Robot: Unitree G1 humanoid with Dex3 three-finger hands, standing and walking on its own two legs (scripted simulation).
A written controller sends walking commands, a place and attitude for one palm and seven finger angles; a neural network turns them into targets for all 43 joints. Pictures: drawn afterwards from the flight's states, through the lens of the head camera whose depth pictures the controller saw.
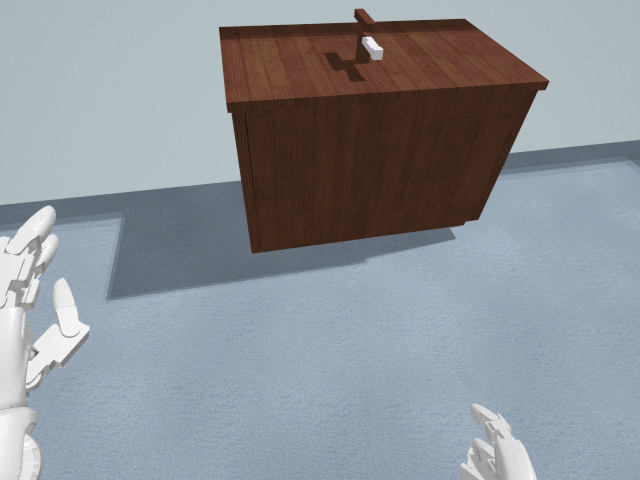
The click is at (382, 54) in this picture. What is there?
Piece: tap's lever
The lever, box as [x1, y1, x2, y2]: [371, 47, 382, 59]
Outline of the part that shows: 372,47 374,51 371,52 371,57 373,59 381,59 381,47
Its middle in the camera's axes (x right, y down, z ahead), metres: +0.16 -0.55 +1.14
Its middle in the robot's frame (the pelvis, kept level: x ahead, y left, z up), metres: +1.23 -0.09 +0.03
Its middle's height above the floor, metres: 0.80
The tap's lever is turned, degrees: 0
